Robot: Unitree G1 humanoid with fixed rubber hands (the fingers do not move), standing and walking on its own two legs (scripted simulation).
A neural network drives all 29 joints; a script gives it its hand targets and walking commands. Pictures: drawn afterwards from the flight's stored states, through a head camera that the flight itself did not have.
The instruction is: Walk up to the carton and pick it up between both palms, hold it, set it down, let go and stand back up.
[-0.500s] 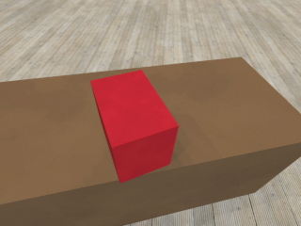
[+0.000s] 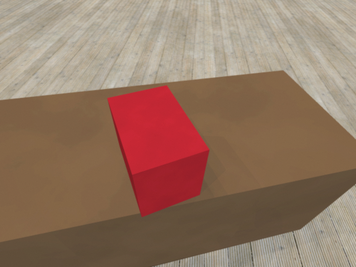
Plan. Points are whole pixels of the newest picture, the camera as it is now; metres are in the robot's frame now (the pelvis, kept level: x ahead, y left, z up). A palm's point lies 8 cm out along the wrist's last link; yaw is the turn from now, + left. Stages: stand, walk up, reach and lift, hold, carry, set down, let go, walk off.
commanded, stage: stand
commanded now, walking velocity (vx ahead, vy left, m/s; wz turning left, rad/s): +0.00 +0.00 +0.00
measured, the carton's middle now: (154, 147) +0.47 +0.07 -0.02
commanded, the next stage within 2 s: none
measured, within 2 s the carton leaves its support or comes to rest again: neither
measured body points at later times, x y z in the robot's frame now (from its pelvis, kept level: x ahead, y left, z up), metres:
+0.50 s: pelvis -0.01 +0.00 +0.00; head +0.00 +0.00 +0.45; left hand -0.03 +0.20 -0.17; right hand -0.03 -0.20 -0.16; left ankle -0.01 +0.12 -0.74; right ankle -0.01 -0.12 -0.74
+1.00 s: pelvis -0.01 +0.00 +0.00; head +0.00 +0.00 +0.45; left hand -0.03 +0.20 -0.17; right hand -0.03 -0.20 -0.16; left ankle -0.01 +0.12 -0.74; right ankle -0.01 -0.12 -0.74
